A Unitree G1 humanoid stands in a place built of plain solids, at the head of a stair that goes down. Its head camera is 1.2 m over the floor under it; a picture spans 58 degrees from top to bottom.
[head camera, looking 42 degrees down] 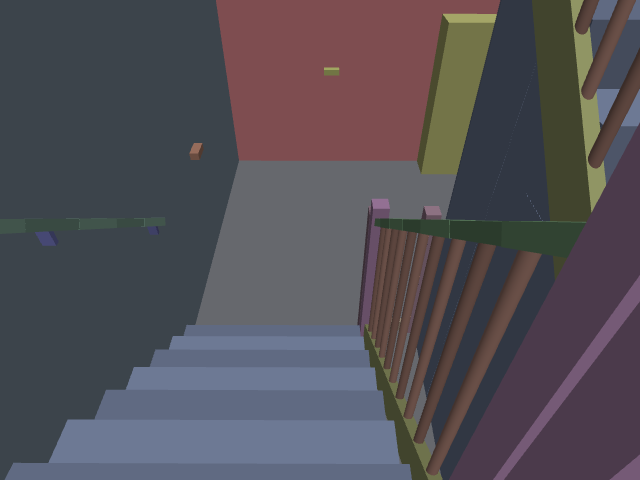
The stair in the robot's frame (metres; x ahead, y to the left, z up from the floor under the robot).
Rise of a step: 0.18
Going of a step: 0.22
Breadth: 1.20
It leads straight ahead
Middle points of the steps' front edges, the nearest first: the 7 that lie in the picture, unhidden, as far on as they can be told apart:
0.52 0.33 -0.18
0.74 0.33 -0.35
0.96 0.33 -0.53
1.17 0.33 -0.71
1.39 0.33 -0.88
1.61 0.32 -1.06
1.83 0.32 -1.24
